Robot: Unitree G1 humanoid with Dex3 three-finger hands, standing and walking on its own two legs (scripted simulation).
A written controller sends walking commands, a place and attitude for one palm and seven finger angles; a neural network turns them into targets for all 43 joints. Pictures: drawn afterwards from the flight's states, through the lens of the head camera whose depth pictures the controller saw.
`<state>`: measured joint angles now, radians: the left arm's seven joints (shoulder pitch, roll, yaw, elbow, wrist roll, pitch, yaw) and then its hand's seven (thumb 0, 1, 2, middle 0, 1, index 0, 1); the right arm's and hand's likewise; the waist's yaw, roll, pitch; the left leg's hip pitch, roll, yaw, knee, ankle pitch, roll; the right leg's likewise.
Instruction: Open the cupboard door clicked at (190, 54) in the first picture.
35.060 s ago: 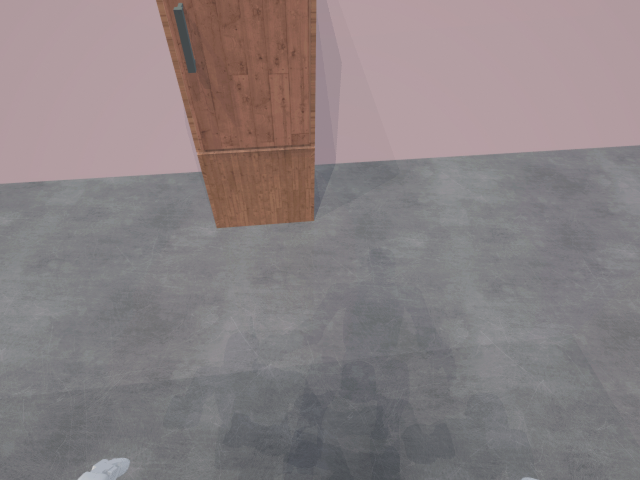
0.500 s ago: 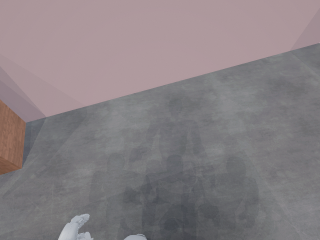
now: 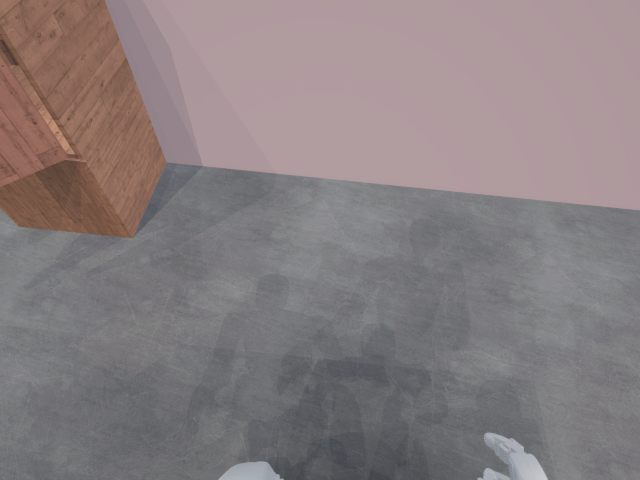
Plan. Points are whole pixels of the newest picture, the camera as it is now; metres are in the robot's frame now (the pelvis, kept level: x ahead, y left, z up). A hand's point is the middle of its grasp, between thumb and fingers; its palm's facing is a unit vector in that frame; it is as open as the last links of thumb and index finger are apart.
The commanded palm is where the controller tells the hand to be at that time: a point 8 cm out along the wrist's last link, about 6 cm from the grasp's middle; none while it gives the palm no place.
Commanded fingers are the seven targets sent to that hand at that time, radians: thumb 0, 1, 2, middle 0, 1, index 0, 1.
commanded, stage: turn to face it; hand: left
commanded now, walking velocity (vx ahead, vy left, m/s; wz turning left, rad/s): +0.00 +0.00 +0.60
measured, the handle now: out of the picture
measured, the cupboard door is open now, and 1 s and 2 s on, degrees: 46 46 46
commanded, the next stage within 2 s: take the last steps up to it in 1.06 s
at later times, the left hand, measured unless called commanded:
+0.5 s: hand out of the picture +0.11 +0.19 -0.13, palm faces +0.23 -0.93 -0.29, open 7.4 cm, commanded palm none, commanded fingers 0.00 0.90 0.90 -0.20 -0.30 -0.20 -0.30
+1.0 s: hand out of the picture -0.11 +0.15 -0.17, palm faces +0.59 -0.77 -0.25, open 7.3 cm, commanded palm none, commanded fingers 0.00 0.90 0.90 -0.20 -0.30 -0.20 -0.30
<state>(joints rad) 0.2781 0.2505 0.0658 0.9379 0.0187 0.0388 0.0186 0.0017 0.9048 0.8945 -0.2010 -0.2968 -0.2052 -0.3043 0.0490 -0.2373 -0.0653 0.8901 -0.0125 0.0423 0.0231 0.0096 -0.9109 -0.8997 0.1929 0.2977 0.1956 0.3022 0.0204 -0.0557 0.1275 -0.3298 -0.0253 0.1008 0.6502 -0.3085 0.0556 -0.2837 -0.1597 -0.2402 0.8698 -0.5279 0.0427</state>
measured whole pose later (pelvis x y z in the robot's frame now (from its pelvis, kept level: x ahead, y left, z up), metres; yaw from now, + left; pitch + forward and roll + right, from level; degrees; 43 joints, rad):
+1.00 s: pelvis +0.01 -0.02 +0.00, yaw +34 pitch +0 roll +1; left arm 0.29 0.25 0.06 0.97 0.02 0.04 0.02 0.00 0.91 0.89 -0.20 -0.30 -0.20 -0.30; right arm 0.04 -0.23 -0.06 0.91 -0.01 0.04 0.01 0.01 -0.91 -0.90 0.19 0.30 0.20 0.30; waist 0.04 -0.06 0.12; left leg -0.31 -0.02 0.09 0.63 -0.32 0.05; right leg -0.28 -0.15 -0.21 0.81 -0.52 0.04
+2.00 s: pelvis +0.08 +0.17 +0.00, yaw +46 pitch +0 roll +0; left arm 0.36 0.17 0.05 1.13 0.02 0.00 0.01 0.01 0.91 0.89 -0.20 -0.30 -0.20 -0.30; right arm 0.13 -0.16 -0.04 0.98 -0.02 -0.05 0.00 0.01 -0.91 -0.90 0.19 0.30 0.20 0.30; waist 0.04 -0.04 0.10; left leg -0.38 0.01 0.16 0.62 -0.24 0.08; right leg -0.36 -0.13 -0.05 1.24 -0.43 0.00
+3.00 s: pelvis +0.30 +0.42 +0.01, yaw +42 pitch -1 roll -1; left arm 0.28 0.16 0.03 1.13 0.01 0.01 0.02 0.00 0.91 0.89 -0.20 -0.30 -0.20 -0.30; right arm 0.18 -0.16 -0.02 1.03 -0.03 -0.04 -0.04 0.01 -0.93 -0.90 0.19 0.30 0.20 0.30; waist 0.02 -0.04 0.05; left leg -0.30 0.03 0.13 0.54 -0.23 0.05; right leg -0.29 -0.05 -0.07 0.87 -0.51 0.01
